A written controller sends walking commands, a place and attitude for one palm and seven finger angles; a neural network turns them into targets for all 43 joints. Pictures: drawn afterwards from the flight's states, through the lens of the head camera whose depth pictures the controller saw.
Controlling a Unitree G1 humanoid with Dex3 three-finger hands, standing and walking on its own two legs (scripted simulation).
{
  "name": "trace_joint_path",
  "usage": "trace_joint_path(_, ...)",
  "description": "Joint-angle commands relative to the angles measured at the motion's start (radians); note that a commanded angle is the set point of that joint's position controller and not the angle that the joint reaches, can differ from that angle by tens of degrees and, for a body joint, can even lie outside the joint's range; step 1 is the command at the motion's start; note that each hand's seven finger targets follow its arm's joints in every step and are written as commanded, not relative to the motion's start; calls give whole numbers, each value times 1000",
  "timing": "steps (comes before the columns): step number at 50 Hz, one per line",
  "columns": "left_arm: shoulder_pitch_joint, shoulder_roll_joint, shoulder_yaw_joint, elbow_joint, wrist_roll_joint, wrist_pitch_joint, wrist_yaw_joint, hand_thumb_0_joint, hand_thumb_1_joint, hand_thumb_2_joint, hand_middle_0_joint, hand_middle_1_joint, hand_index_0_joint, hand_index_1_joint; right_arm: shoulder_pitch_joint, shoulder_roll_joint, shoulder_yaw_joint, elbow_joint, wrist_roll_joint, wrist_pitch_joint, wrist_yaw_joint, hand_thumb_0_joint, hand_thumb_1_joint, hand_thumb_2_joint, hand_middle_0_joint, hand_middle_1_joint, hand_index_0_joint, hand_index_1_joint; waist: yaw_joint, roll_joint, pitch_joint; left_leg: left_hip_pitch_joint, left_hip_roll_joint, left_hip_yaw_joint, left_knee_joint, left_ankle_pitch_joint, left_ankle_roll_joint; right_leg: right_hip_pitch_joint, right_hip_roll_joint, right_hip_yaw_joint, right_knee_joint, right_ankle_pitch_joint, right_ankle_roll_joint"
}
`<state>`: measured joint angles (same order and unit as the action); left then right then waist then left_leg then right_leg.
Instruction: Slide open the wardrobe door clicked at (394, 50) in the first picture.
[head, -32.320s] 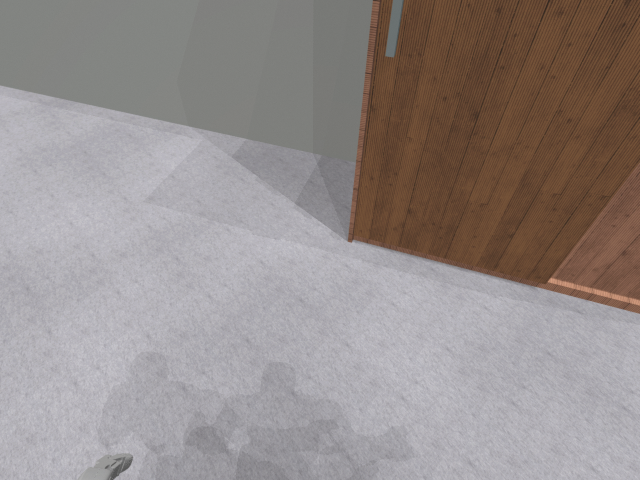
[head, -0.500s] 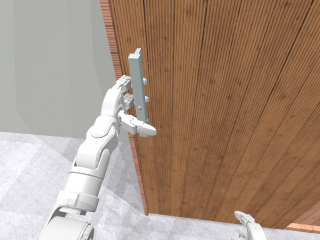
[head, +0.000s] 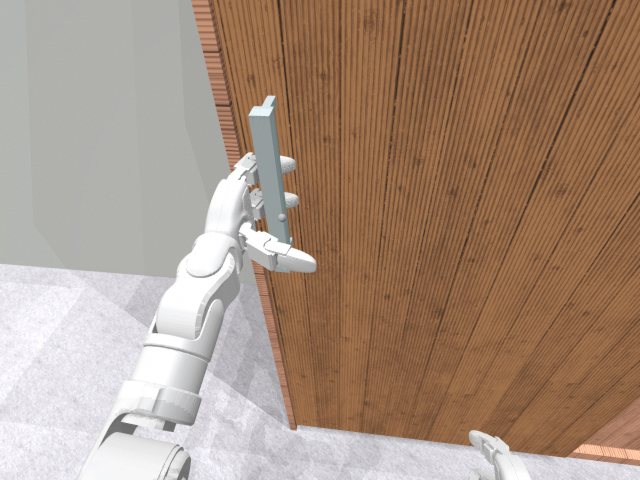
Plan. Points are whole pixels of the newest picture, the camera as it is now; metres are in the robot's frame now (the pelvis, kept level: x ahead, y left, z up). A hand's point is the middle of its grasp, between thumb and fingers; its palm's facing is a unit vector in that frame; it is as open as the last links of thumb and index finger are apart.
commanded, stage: slide the fingers in behind the handle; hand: left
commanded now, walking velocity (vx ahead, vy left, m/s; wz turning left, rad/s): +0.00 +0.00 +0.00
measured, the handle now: (277, 192) +0.43 +0.08 +0.17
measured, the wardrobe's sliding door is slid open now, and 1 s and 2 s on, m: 0.00 0.00 0.00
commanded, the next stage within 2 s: grip the handle and tug to test in 0.16 s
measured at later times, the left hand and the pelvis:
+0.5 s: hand (279, 217) +0.37 +0.07 +0.18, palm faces -0.11 -0.99 -0.02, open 12.8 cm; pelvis +0.00 +0.00 +0.00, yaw -1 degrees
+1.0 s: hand (280, 215) +0.37 +0.07 +0.18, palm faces -0.11 -0.99 -0.02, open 6.3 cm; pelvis +0.01 +0.01 +0.00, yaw +0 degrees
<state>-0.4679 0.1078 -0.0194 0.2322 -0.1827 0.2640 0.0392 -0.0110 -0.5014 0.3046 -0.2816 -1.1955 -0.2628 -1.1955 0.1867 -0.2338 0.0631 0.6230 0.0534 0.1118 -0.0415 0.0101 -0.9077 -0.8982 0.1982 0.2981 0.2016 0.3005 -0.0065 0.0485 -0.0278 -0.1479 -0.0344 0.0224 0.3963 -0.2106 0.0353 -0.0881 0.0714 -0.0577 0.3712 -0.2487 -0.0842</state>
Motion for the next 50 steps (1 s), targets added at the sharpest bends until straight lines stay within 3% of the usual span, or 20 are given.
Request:
trace_joint_path(1,-441,100,62,-238,-6,-74,-3,0,-500,300,-300,-1200,-300,-1200,-156,-99,-37,-160,-5,-45,-8,0,-900,-900,200,300,200,300,9,-125,-232,115,14,-40,-2,226,26,19,-75,88,-48,387,80)
trace_joint_path(6,-433,94,53,-209,-4,-59,-4,0,-500,300,-300,-1200,-300,-1200,-157,-98,-35,-157,-2,-40,-9,0,-900,-900,200,300,200,300,4,-109,-209,114,18,-39,-3,209,24,-5,-70,84,-54,344,76)
trace_joint_path(7,-464,79,38,-225,-5,-60,-3,0,-500,300,-300,-1200,-300,-1200,-153,-98,-35,-158,-3,-42,-10,0,-900,-900,200,300,200,300,-1,-113,-215,117,15,-40,-2,210,25,-5,-69,84,-53,348,77)
trace_joint_path(9,-429,124,81,-234,-3,-62,1,0,-500,300,-300,-1200,-300,-1200,-154,-106,-42,-159,-4,-41,-11,0,-900,-900,200,300,200,300,15,-103,-245,130,18,-40,-1,238,24,15,-70,83,-45,372,74)
trace_joint_path(13,-429,86,47,-271,-4,-70,-5,0,-500,300,-300,-1200,-300,-1200,-156,-97,-37,-167,-5,-43,-7,0,-900,-900,200,300,200,300,10,-99,-276,134,13,-37,5,269,23,40,-76,84,-30,446,79)
trace_joint_path(14,-384,104,69,-250,-7,-69,-5,0,-453,320,-305,-1207,-305,-1207,-153,-102,-42,-167,-5,-40,-7,0,-900,-900,200,300,200,300,20,-122,-262,132,18,-41,4,273,23,37,-73,78,-30,443,79)
trace_joint_path(17,-407,90,53,-252,-9,-63,-10,0,-313,380,-320,-1227,-320,-1227,-157,-99,-38,-167,-4,-40,-8,0,-900,-900,200,300,200,300,8,-131,-239,123,16,-39,1,250,24,21,-72,80,-39,414,80)
trace_joint_path(20,-383,82,44,-297,-6,-67,-9,0,-173,440,-335,-1247,-335,-1247,-167,-97,-39,-179,-4,-38,-4,0,-900,-900,200,300,200,300,18,-82,-263,149,18,-40,1,285,23,27,-70,77,-32,422,69)
trace_joint_path(21,-377,76,39,-294,-7,-65,-8,0,-127,460,-340,-1253,-340,-1253,-163,-97,-38,-177,-5,-38,-3,0,-900,-900,200,300,200,300,17,-96,-264,150,18,-43,4,294,22,28,-69,72,-28,429,67)
trace_joint_path(24,-337,111,73,-287,-8,-60,-7,0,13,520,-355,-1273,-355,-1273,-163,-106,-42,-180,-5,-32,-3,0,-900,-900,200,300,200,300,29,-111,-252,136,20,-39,2,291,21,39,-70,75,-28,444,71)
trace_joint_path(26,-366,80,41,-313,-7,-59,-10,0,107,560,-365,-1287,-365,-1287,-167,-98,-39,-184,-5,-32,-2,0,-900,-900,200,300,200,300,16,-112,-256,141,19,-39,3,297,23,35,-71,75,-27,452,72)
trace_joint_path(29,-331,139,97,-303,-6,-52,-5,0,247,620,-380,-1307,-380,-1307,-166,-107,-42,-181,-4,-25,-2,0,-900,-900,200,300,200,300,32,-105,-259,137,22,-36,0,298,19,47,-70,76,-27,446,69)
trace_joint_path(31,-352,78,43,-313,-7,-47,-7,0,340,660,-390,-1320,-390,-1320,-169,-96,-38,-185,-4,-27,-2,0,-900,-900,200,300,200,300,16,-101,-245,143,23,-38,2,299,20,28,-68,71,-29,434,67)
trace_joint_path(34,-328,113,73,-310,-3,-42,1,0,480,720,-405,-1340,-405,-1340,-164,-106,-43,-181,-5,-22,-3,0,-900,-900,200,300,200,300,23,-106,-253,148,26,-37,3,312,19,35,-67,71,-27,442,66)
trace_joint_path(35,-333,80,42,-329,-1,-40,0,0,527,740,-410,-1347,-410,-1347,-170,-98,-39,-189,-6,-23,-1,0,-900,-900,200,300,200,300,22,-79,-260,151,23,-39,2,324,19,34,-69,71,-22,448,63)
trace_joint_path(36,-357,71,30,-337,-1,-39,1,0,573,760,-415,-1353,-415,-1353,-164,-98,-40,-185,-5,-25,-1,0,-900,-900,200,300,200,300,13,-100,-264,158,24,-41,6,329,19,30,-67,69,-22,454,64)
trace_joint_path(40,-314,79,43,-343,4,-34,5,0,760,840,-435,-1380,-435,-1380,-163,-100,-43,-191,-9,-21,2,0,-900,-900,200,300,200,300,24,-102,-282,159,23,-42,9,361,19,48,-70,69,-12,499,64)
trace_joint_path(43,-361,49,6,-341,8,-28,3,0,900,900,-450,-1400,-450,-1400,-160,-98,-43,-185,-7,-20,2,0,-900,-900,200,300,200,300,7,-108,-265,164,24,-44,13,344,17,24,-66,65,-15,472,64)
trace_joint_path(49,-329,85,42,-315,8,-20,5,0,900,900,-450,-1400,-450,-1400,-158,-104,-45,-179,-9,-14,-1,0,-900,-900,200,300,200,300,18,-116,-258,162,26,-44,13,352,17,29,-66,65,-16,478,63)
trace_joint_path(50,-347,63,19,-330,7,-19,3,0,900,900,-450,-1400,-450,-1400,-164,-99,-40,-184,-9,-13,1,0,-900,-900,200,300,200,300,14,-99,-259,155,22,-46,11,350,18,30,-68,66,-15,475,61)
